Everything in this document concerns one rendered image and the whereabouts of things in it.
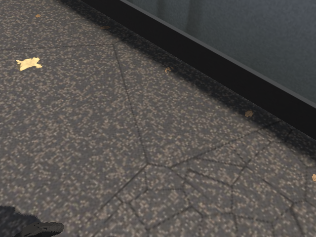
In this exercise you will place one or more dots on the left robot hand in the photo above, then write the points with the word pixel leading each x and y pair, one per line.
pixel 37 229

